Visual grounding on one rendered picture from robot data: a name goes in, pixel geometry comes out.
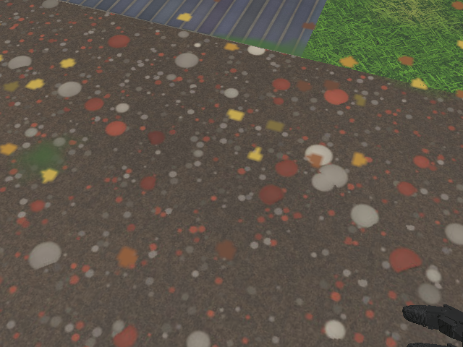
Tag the right robot hand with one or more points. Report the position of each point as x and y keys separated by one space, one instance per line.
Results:
x=446 y=319

